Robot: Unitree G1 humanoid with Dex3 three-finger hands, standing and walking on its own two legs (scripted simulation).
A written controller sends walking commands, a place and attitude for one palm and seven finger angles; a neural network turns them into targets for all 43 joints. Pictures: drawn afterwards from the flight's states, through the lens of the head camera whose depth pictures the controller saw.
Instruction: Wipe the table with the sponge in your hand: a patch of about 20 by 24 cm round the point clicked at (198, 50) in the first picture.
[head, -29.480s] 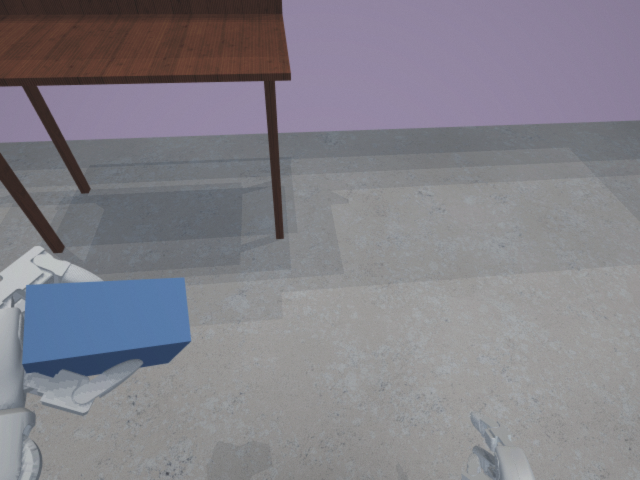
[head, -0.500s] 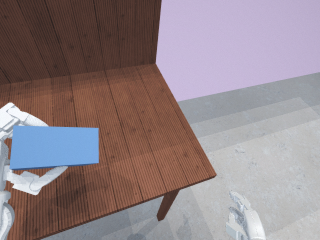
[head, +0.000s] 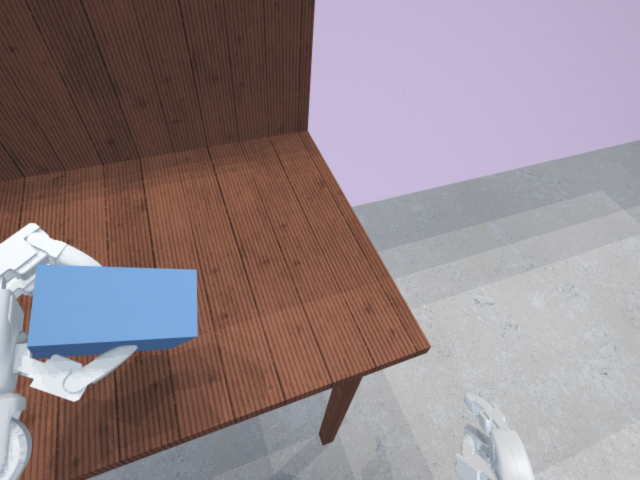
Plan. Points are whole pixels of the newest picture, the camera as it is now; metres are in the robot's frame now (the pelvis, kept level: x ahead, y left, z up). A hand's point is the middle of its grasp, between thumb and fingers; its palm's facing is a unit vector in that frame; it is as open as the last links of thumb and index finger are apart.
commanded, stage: look again from close up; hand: left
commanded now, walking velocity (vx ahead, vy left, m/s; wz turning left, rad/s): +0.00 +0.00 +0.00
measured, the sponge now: (139, 313) +0.24 +0.21 +0.13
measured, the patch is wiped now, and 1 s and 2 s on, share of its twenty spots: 0.00 0.00 0.00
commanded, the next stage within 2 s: turn the palm down, sponge in hand in 0.12 s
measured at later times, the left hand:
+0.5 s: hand (96, 328) +0.21 +0.23 +0.15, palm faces +0.25 -0.78 -0.57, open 10.1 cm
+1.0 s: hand (91, 332) +0.20 +0.22 +0.17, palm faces +0.30 -0.50 -0.81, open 10.1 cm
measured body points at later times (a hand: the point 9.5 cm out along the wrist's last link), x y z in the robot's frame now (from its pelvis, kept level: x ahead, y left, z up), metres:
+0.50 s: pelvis -0.01 -0.02 -0.01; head -0.01 -0.03 +0.44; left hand +0.19 +0.27 +0.18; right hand +0.20 -0.23 -0.08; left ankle +0.02 +0.06 -0.74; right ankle +0.00 -0.14 -0.74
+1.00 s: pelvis -0.01 -0.08 -0.02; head -0.01 -0.11 +0.43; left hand +0.18 +0.24 +0.21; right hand +0.19 -0.30 -0.11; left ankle +0.02 +0.06 -0.74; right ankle +0.00 -0.14 -0.74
